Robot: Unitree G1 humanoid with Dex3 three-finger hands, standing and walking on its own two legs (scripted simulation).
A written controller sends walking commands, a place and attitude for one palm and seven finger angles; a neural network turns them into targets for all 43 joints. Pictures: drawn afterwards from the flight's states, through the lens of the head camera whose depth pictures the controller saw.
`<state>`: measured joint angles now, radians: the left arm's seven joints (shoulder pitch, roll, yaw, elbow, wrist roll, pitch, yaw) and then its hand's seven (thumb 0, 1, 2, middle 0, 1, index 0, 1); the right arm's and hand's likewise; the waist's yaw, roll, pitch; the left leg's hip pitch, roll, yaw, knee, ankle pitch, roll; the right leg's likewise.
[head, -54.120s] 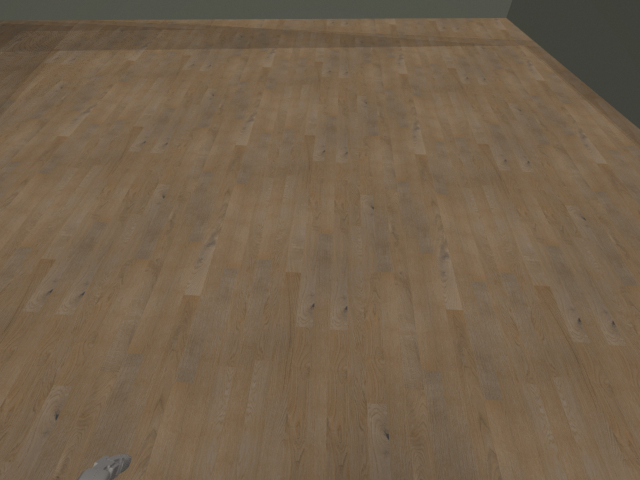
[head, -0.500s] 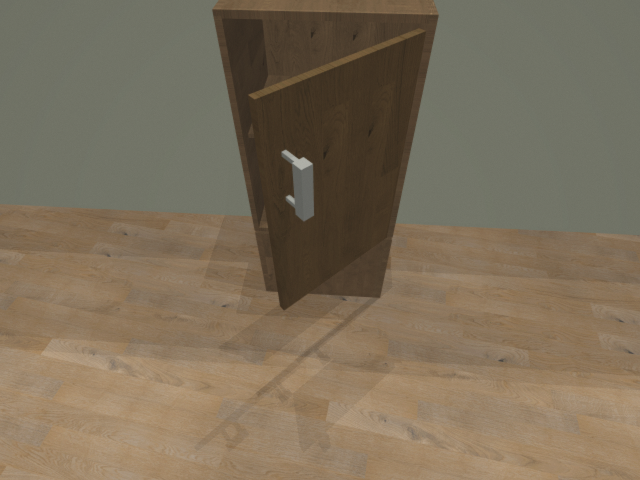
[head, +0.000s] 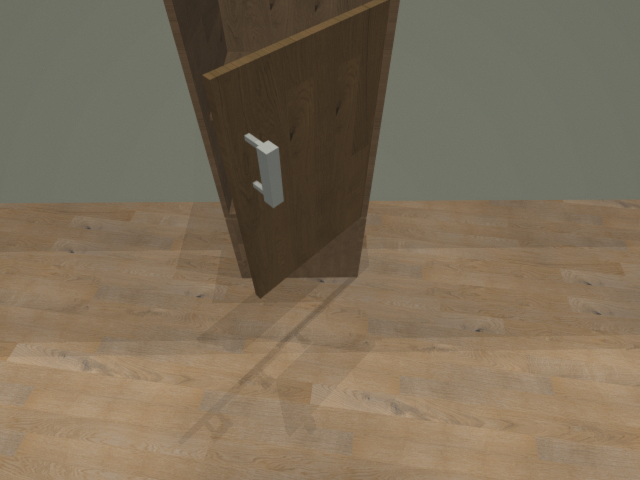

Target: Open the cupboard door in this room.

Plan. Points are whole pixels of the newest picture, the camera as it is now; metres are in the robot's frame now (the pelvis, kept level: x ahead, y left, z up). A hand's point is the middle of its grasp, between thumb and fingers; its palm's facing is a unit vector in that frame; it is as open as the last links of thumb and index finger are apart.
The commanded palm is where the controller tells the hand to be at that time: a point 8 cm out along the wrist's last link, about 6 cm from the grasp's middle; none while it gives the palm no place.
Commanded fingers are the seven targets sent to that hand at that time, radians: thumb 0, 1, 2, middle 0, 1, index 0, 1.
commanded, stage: walk to a spot facing it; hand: left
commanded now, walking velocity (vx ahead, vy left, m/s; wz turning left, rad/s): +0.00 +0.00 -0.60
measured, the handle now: (262, 170) +0.58 +0.13 +0.03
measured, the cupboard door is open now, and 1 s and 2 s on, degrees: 45 45 45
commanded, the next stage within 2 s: none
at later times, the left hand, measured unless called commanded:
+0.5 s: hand out of the picture +0.11 +0.16 -0.16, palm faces -0.23 -0.94 -0.27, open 7.4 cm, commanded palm none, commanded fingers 0.00 0.90 0.90 -0.20 -0.30 -0.20 -0.30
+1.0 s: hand (271, 427) +0.21 +0.09 -0.16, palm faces -0.54 -0.79 -0.29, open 7.4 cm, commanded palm none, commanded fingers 0.00 0.90 0.90 -0.20 -0.30 -0.20 -0.30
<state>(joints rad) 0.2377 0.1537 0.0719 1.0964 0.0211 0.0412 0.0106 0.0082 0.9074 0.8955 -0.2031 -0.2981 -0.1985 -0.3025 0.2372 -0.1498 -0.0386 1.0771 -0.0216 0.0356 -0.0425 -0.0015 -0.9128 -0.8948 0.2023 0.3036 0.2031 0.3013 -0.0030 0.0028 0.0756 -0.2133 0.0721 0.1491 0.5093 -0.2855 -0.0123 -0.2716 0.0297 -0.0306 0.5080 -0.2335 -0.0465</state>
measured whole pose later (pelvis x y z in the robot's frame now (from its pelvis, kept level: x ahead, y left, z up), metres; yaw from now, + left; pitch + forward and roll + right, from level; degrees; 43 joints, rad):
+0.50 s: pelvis +0.01 -0.03 +0.01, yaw -17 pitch +2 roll +2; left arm 0.21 0.21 0.08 0.95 0.03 0.04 0.01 0.01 0.91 0.90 -0.20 -0.30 -0.20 -0.30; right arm 0.05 -0.22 -0.06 0.89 0.00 0.05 -0.02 0.00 -0.91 -0.89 0.20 0.30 0.20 0.30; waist 0.03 -0.02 0.11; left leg -0.41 0.03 0.01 0.88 -0.45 -0.06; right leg -0.29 0.07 0.15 0.49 -0.22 -0.05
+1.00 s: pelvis +0.01 -0.04 -0.01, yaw -35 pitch +1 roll +0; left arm 0.16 0.25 0.07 0.88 0.03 0.04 -0.01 0.01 0.91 0.90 -0.20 -0.30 -0.20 -0.30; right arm 0.18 -0.27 -0.06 0.91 -0.01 0.07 -0.02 0.00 -0.91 -0.89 0.20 0.30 0.20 0.30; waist 0.00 0.02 0.13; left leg -0.43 0.09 0.03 1.06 -0.52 -0.06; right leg -0.34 0.02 0.02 0.62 -0.29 -0.02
